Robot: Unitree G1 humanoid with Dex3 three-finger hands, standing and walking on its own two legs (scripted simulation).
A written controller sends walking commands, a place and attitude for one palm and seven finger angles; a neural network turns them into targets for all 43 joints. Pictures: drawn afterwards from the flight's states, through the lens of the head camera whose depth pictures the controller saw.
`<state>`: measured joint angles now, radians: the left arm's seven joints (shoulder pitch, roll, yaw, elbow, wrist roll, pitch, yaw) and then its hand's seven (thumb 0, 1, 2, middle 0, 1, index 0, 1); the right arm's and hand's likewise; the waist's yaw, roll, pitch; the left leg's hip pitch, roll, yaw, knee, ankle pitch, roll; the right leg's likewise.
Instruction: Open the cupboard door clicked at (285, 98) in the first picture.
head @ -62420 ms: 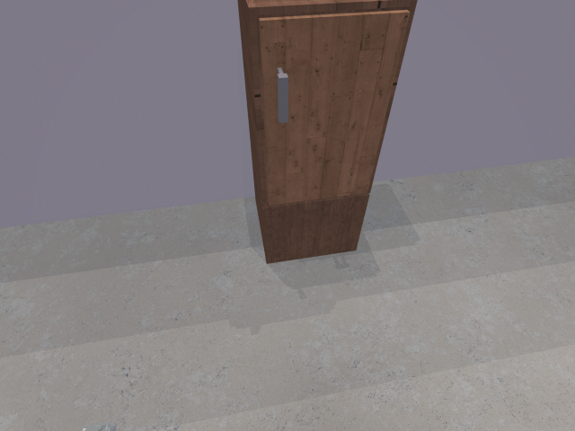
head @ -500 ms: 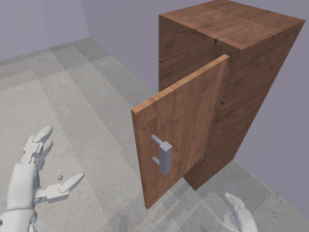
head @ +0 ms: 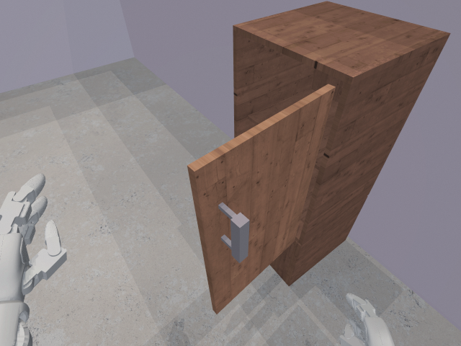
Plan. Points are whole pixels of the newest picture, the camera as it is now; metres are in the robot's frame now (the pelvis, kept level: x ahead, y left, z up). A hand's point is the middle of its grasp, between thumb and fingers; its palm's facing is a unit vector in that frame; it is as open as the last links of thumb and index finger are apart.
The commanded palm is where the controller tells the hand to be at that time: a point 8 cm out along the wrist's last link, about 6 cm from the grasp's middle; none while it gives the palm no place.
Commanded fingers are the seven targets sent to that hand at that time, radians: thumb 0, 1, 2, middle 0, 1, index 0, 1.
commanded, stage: draw the hand back to the body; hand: left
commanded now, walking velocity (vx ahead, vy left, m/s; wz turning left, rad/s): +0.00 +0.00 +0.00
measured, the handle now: (232, 232) +0.32 +0.04 +0.03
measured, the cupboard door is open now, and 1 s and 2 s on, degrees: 96 96 96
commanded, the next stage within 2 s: step back with the hand held close in 0.12 s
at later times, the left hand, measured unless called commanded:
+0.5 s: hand (64, 254) +0.18 +0.25 +0.14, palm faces +0.35 -0.80 -0.48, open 7.4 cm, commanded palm +0.13 +0.29 +0.17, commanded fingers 0.00 0.90 0.90 -0.20 -0.30 -0.20 -0.30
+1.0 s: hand out of the picture +0.10 +0.29 +0.15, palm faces +0.43 -0.75 -0.49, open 7.4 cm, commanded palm +0.04 +0.32 +0.17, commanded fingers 0.00 0.90 0.90 -0.20 -0.30 -0.20 -0.30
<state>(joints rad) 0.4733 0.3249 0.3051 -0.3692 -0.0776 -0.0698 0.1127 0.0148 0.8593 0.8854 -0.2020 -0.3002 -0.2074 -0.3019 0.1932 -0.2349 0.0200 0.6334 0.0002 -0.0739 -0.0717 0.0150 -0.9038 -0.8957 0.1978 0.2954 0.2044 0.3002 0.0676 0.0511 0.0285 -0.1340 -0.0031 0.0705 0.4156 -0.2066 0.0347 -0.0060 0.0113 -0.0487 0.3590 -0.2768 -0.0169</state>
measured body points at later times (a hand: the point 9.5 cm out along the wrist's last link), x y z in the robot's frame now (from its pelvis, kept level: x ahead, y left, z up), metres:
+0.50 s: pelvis -0.02 +0.00 +0.00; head -0.01 -0.02 +0.45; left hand +0.16 +0.29 +0.17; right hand +0.17 -0.25 -0.09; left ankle +0.02 +0.09 -0.74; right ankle -0.05 -0.11 -0.74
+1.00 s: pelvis -0.09 +0.02 -0.02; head -0.07 +0.03 +0.43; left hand +0.07 +0.33 +0.18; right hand +0.08 -0.21 -0.10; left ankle +0.02 +0.10 -0.74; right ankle -0.05 -0.10 -0.74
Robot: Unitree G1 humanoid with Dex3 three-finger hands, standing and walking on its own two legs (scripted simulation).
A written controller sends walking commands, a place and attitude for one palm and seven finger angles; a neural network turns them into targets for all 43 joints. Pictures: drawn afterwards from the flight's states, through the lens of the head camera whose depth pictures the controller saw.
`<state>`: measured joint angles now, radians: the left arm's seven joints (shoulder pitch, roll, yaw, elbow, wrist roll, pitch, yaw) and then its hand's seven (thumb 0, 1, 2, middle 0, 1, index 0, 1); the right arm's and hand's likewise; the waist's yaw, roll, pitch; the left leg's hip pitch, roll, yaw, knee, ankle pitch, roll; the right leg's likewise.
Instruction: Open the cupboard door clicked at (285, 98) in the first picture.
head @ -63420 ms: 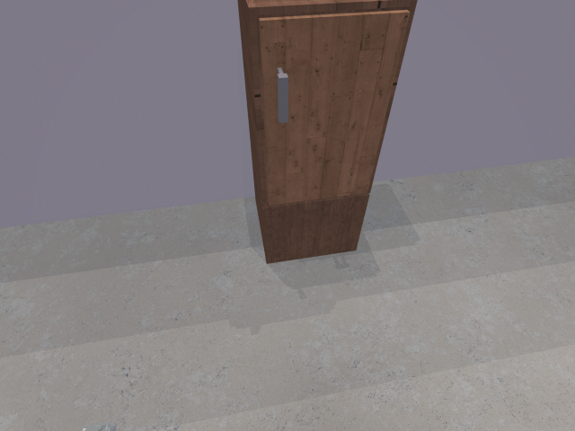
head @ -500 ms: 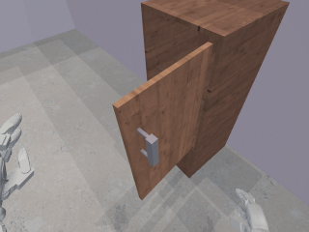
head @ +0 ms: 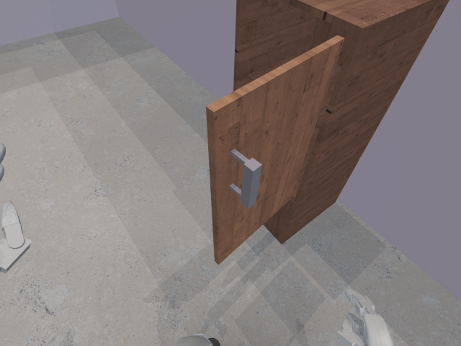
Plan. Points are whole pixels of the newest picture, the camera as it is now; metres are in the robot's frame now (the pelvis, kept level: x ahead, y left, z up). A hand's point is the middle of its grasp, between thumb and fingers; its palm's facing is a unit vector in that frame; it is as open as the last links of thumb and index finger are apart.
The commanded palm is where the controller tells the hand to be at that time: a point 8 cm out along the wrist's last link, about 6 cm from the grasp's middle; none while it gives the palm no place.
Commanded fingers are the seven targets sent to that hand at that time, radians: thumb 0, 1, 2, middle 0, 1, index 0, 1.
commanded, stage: step back with the hand held close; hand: left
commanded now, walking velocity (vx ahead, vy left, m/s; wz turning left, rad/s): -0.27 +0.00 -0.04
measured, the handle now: (242, 178) +0.41 +0.01 +0.04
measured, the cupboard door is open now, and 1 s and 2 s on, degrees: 96 96 96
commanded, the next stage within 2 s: stop stepping back and stand still in 0.44 s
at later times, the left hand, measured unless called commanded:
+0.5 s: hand out of the picture +0.14 +0.26 +0.18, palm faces +0.35 -0.85 -0.40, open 7.4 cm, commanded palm +0.08 +0.31 +0.19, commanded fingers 0.00 0.90 0.90 -0.20 -0.30 -0.20 -0.30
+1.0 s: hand out of the picture +0.05 +0.28 +0.17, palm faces +0.42 -0.82 -0.38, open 7.4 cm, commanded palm +0.00 +0.32 +0.19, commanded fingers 0.00 0.90 0.90 -0.20 -0.30 -0.20 -0.30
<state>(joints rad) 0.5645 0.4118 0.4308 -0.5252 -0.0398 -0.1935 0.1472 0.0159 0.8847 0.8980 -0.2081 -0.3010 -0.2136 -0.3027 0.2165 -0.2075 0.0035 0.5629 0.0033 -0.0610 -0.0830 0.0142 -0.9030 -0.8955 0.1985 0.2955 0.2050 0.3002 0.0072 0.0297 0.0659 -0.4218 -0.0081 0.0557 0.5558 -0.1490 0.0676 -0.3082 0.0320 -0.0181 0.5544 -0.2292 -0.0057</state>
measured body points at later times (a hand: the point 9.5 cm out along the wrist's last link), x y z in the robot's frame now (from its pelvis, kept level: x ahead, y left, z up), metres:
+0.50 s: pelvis -0.08 +0.02 +0.01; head -0.06 +0.05 +0.46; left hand +0.11 +0.31 +0.21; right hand +0.09 -0.20 -0.06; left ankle +0.08 +0.08 -0.73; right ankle -0.23 -0.09 -0.71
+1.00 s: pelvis -0.15 +0.03 +0.00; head -0.17 +0.04 +0.45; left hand +0.03 +0.32 +0.19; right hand -0.06 -0.25 -0.09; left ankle -0.11 +0.14 -0.73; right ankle -0.23 -0.08 -0.73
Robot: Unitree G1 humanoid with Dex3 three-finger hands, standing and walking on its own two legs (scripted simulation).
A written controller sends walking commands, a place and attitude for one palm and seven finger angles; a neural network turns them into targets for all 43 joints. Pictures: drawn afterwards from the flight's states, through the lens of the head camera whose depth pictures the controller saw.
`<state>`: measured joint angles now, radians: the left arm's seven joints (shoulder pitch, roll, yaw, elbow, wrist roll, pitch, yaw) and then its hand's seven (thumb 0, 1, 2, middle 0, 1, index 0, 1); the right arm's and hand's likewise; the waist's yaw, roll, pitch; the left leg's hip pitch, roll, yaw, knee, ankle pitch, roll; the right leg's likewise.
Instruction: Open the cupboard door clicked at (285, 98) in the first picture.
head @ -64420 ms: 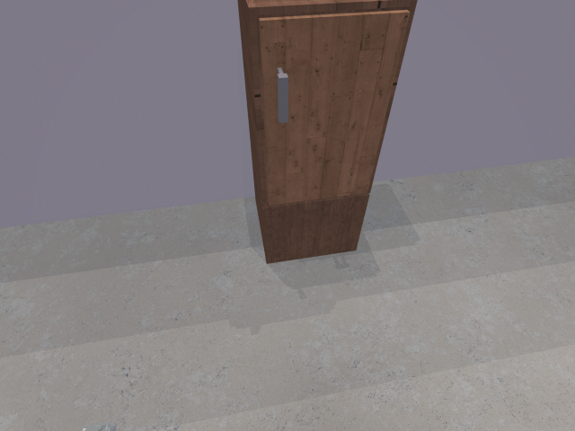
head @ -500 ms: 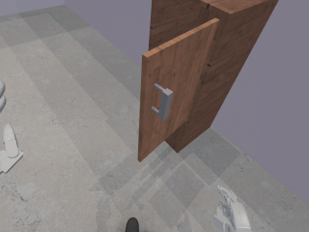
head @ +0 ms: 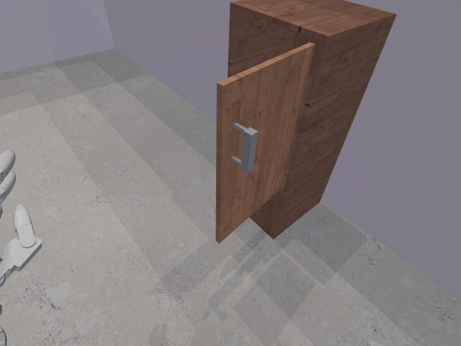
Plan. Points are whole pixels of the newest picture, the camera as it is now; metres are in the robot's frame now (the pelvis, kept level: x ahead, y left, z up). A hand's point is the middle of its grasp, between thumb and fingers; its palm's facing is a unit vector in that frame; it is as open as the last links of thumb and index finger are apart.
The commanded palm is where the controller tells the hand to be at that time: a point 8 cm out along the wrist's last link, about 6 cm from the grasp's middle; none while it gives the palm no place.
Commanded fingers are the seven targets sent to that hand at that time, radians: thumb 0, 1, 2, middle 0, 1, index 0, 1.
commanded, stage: stop stepping back and stand still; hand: left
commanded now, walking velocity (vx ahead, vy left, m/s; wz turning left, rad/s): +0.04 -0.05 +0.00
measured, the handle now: (242, 147) +0.56 +0.01 +0.04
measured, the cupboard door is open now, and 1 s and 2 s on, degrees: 96 96 96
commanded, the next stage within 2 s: let the arm hang, fingers relaxed in 0.44 s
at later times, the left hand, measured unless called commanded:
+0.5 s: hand (40, 253) +0.18 +0.26 +0.16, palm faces +0.45 -0.80 -0.41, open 7.4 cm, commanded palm +0.12 +0.29 +0.19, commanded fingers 0.00 0.90 0.90 -0.20 -0.30 -0.20 -0.30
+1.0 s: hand out of the picture -0.09 +0.17 -0.17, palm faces +0.06 -0.98 -0.20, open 7.1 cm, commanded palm none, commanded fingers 0.00 0.90 0.90 -0.20 -0.30 -0.20 -0.30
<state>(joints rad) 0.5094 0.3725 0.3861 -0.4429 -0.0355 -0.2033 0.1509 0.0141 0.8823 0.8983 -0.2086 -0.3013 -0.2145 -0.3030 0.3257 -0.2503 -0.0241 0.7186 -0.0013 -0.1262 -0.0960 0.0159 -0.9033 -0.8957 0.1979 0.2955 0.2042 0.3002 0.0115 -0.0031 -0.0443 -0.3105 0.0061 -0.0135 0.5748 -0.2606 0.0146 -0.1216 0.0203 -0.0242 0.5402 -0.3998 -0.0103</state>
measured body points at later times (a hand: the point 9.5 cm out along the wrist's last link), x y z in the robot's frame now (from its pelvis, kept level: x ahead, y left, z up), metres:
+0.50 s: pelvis -0.02 -0.01 +0.00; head -0.02 -0.01 +0.45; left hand +0.15 +0.30 +0.18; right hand +0.13 -0.25 -0.08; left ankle +0.02 +0.11 -0.73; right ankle -0.07 -0.11 -0.73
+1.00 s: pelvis -0.05 -0.01 +0.01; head -0.02 +0.00 +0.46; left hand -0.09 +0.23 -0.15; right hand -0.05 -0.24 -0.15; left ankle +0.02 +0.11 -0.73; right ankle -0.07 -0.11 -0.73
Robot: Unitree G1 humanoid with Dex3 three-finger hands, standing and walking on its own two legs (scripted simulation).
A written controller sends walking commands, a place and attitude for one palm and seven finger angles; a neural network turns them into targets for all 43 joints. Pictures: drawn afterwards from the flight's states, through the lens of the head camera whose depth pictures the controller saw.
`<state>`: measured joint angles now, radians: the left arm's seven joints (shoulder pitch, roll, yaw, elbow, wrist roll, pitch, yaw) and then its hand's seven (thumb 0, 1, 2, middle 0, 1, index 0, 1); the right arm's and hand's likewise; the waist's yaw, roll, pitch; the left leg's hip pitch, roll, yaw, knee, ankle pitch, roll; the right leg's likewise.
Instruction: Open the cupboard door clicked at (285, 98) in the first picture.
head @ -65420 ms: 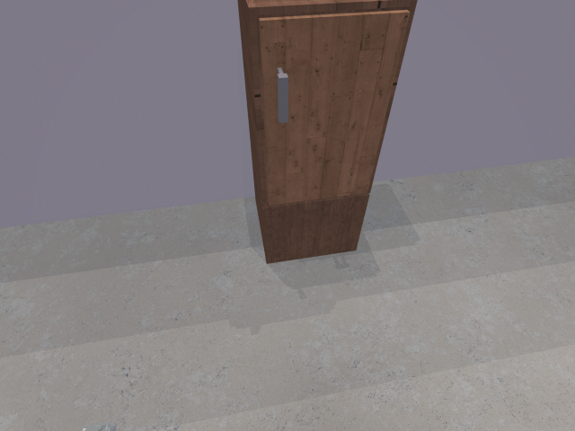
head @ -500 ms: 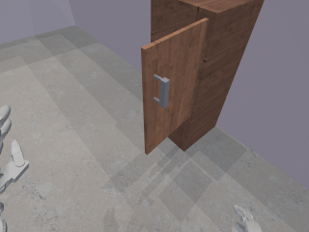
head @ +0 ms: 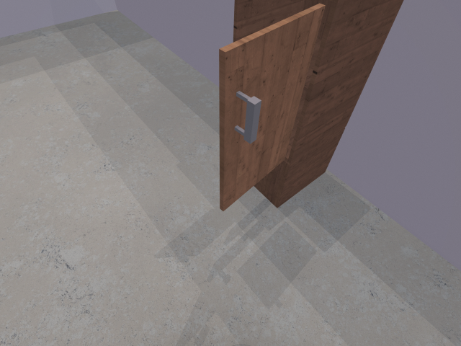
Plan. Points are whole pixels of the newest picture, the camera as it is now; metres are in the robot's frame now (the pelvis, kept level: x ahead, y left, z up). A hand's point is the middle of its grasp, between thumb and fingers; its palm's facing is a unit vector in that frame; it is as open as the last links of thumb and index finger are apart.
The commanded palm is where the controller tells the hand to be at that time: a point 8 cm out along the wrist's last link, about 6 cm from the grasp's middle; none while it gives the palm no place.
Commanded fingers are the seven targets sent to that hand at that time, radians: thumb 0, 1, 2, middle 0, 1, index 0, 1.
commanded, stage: let the arm hang, fingers relaxed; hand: left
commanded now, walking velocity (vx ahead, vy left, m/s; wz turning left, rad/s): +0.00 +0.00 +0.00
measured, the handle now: (245, 117) +0.61 +0.01 +0.03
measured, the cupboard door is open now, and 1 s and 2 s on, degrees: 96 96 96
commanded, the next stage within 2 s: look to check the result in 0.64 s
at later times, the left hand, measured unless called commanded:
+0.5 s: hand out of the picture +0.00 +0.15 -0.18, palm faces +0.04 -0.99 -0.15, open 7.4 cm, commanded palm none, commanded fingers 0.00 0.90 0.90 -0.20 -0.30 -0.20 -0.30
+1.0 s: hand out of the picture +0.00 +0.16 -0.17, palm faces +0.05 -0.98 -0.18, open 7.4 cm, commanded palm none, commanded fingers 0.00 0.90 0.90 -0.20 -0.30 -0.20 -0.30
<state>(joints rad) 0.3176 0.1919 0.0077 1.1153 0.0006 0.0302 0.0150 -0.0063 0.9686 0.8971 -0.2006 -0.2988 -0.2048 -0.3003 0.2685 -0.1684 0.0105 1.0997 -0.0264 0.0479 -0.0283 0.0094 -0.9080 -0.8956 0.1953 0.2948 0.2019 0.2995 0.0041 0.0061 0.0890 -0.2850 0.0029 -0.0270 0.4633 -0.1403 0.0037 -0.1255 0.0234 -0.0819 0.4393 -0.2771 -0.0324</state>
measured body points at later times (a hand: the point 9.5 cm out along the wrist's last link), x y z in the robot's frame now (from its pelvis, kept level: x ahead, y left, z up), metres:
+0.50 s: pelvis +0.00 +0.00 +0.00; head +0.00 +0.00 +0.45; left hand +0.00 +0.20 -0.16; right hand -0.02 -0.20 -0.17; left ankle +0.07 +0.11 -0.74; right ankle -0.02 -0.10 -0.74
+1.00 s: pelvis +0.02 +0.00 +0.00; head +0.04 -0.01 +0.45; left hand +0.00 +0.21 -0.16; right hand +0.02 -0.22 -0.17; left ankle +0.07 +0.11 -0.74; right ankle -0.02 -0.10 -0.74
